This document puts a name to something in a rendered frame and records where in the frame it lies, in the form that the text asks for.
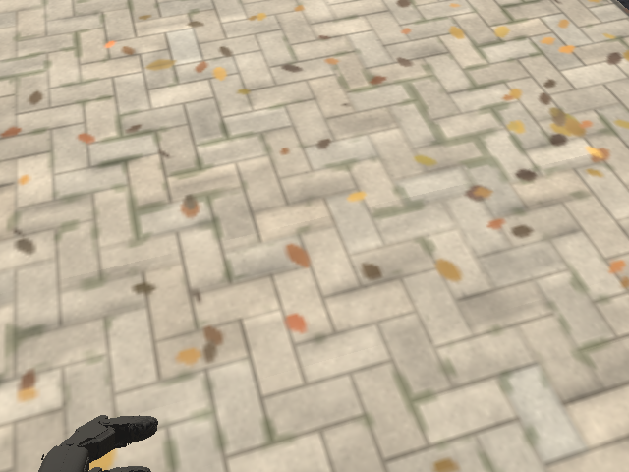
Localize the left robot hand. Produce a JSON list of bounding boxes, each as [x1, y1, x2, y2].
[[38, 415, 158, 472]]

